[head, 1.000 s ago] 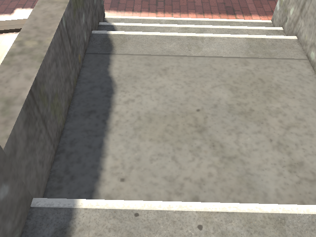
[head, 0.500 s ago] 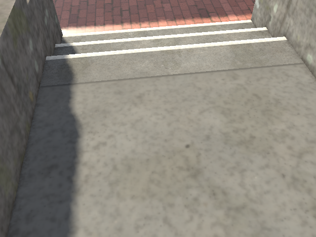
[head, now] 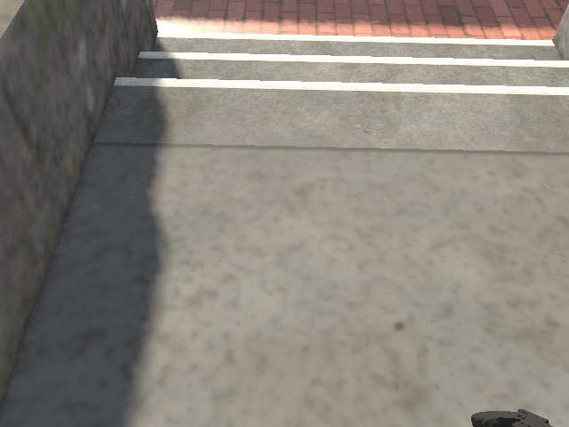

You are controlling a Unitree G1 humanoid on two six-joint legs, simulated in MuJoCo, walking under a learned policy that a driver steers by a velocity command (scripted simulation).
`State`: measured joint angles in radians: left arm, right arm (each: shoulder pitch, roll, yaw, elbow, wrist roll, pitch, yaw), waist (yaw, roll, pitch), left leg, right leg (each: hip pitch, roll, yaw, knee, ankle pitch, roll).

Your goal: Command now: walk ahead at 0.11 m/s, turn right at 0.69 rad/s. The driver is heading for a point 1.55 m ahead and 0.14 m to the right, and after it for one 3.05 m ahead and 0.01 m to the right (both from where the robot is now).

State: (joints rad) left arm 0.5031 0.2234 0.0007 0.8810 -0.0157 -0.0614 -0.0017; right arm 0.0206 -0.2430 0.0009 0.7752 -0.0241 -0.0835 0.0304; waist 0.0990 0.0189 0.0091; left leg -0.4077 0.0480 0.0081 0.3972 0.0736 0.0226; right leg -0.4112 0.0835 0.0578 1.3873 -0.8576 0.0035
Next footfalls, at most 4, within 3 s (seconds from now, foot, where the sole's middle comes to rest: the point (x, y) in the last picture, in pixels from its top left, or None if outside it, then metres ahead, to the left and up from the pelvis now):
0.38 right None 0.12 -0.19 -0.78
1.00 left None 0.14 0.06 -0.78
1.70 right None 0.46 -0.25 -0.78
2.20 left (420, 289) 0.88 -0.26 -0.78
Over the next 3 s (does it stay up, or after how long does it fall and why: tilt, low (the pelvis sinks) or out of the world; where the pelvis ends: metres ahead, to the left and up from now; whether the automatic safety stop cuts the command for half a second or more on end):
stays up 1.42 -0.18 -0.03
